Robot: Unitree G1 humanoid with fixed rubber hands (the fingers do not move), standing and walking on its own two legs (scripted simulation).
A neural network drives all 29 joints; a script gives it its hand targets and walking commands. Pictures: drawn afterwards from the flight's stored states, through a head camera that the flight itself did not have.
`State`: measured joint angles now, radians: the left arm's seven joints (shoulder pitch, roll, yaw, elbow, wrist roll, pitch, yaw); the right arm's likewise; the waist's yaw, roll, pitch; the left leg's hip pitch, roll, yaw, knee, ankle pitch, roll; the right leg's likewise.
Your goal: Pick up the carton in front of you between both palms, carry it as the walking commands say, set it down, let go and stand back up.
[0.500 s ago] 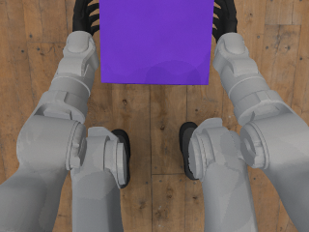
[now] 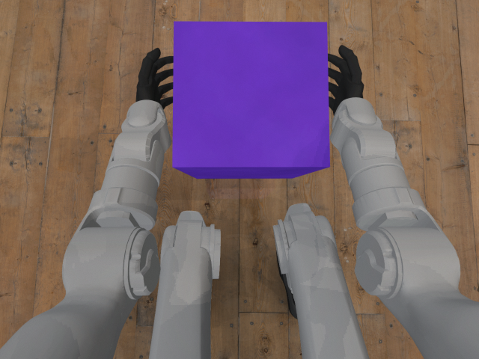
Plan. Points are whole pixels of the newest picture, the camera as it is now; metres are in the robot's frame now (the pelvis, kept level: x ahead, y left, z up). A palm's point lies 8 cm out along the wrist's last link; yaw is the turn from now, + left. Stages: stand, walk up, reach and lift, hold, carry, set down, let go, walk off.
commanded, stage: reach and lift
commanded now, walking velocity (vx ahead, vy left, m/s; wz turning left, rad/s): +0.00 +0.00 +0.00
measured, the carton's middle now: (246, 118) +0.49 -0.01 -0.15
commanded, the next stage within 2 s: none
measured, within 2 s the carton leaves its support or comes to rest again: neither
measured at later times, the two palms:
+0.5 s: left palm (107, 74) +0.47 +0.14 +0.07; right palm (404, 64) +0.47 -0.16 +0.08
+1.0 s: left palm out of the picture +0.43 +0.15 +0.23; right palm out of the picture +0.44 -0.15 +0.24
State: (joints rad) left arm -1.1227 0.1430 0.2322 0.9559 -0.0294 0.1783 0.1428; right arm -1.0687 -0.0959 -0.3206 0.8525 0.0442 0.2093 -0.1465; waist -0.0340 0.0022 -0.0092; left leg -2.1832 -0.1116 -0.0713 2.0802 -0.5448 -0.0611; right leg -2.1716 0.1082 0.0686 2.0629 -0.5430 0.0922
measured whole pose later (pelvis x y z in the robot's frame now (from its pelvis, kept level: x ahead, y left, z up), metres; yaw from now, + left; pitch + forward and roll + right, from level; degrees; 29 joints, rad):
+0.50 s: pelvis +0.03 +0.00 +0.13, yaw +0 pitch +39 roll -1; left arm -0.80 0.00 0.32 0.68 0.09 0.27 0.09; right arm -0.79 0.03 -0.37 0.64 -0.08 0.28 -0.09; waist -0.03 0.00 -0.21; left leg -1.81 -0.12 -0.10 1.66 -0.52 -0.05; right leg -1.81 0.12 0.10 1.64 -0.52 0.07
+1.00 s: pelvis +0.08 +0.00 +0.28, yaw +1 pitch +25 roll +0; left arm -0.47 -0.10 0.31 0.65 0.13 0.24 0.08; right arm -0.48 0.09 -0.33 0.64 -0.14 0.26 -0.05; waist -0.03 0.01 -0.23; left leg -1.10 -0.11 -0.13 1.11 -0.44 -0.02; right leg -1.10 0.09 0.14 1.10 -0.44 0.04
